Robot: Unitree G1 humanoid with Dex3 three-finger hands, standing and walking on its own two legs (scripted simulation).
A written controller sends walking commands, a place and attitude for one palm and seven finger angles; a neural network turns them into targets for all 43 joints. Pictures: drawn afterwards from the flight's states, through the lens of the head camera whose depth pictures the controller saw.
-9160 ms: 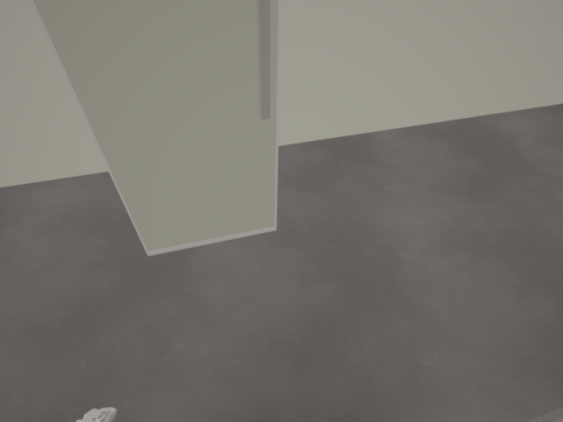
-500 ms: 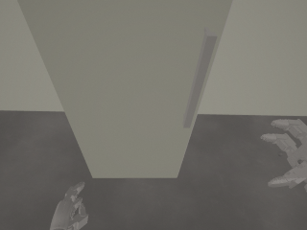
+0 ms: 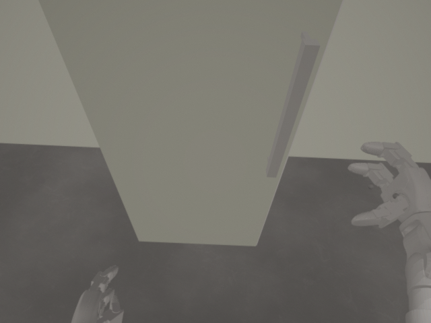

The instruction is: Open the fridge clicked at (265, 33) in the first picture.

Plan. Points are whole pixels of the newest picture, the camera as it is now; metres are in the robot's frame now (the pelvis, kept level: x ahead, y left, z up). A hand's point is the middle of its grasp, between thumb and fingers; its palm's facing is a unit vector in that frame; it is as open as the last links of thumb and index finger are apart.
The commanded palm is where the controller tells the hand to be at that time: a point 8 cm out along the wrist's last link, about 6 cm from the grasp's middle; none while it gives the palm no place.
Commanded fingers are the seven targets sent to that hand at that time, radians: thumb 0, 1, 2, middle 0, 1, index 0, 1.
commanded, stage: move the hooked fingers beside the handle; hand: right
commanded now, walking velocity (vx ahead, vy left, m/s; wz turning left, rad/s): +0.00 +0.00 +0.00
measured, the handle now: (284, 116) +0.54 -0.12 +0.10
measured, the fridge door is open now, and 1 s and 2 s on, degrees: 0 0 0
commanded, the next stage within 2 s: feel for the door with the fingertips in 1.90 s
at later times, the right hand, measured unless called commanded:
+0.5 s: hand (344, 161) +0.39 -0.21 +0.12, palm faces -0.03 +1.00 +0.02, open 14.0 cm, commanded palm +0.37 -0.27 +0.12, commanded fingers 0.00 0.50 -0.30 0.30 1.20 0.30 1.20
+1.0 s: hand (322, 137) +0.46 -0.19 +0.12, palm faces -0.02 +1.00 +0.02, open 14.0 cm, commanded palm +0.44 -0.24 +0.11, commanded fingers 0.00 0.50 -0.30 0.30 1.20 0.30 1.20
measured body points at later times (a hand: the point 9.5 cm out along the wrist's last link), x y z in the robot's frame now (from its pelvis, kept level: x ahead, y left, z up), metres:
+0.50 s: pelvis +0.01 +0.00 +0.00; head +0.03 +0.00 +0.45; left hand +0.13 +0.26 -0.10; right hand +0.39 -0.27 +0.12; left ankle -0.01 +0.12 -0.73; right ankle +0.04 -0.12 -0.73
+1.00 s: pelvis +0.01 +0.00 -0.01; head +0.06 +0.00 +0.43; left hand +0.05 +0.27 -0.12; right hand +0.46 -0.24 +0.12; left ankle -0.01 +0.12 -0.73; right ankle +0.04 -0.12 -0.73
